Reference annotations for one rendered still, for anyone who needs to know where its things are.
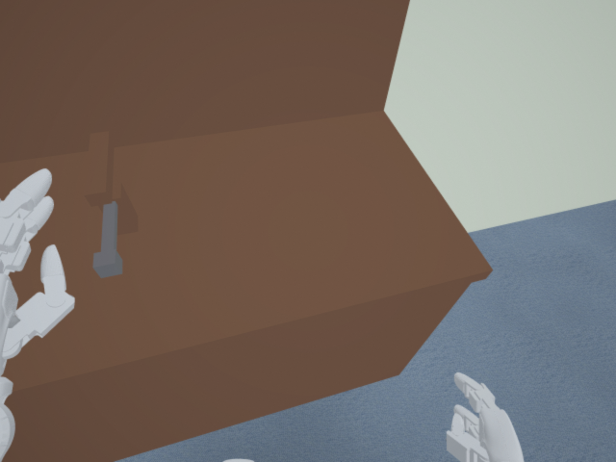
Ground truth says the right robot hand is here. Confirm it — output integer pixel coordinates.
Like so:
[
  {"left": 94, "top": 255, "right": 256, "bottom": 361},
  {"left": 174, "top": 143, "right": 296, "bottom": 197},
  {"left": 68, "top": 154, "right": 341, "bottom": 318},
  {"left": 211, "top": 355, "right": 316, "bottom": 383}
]
[{"left": 447, "top": 372, "right": 524, "bottom": 462}]

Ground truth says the tap lever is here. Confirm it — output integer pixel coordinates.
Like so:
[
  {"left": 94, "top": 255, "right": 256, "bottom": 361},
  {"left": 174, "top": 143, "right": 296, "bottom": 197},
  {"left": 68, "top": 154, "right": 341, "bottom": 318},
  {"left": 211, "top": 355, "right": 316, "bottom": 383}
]
[{"left": 93, "top": 201, "right": 122, "bottom": 278}]

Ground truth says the counter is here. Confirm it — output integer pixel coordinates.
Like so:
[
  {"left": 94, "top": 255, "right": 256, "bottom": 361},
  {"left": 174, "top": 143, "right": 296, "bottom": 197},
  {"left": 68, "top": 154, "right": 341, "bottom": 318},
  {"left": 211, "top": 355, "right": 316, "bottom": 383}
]
[{"left": 0, "top": 0, "right": 493, "bottom": 462}]

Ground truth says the left robot hand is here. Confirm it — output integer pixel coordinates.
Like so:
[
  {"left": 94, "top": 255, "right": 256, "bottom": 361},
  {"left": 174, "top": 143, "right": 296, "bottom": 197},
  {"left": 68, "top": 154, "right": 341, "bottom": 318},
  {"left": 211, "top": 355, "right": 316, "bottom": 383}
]
[{"left": 0, "top": 168, "right": 75, "bottom": 376}]

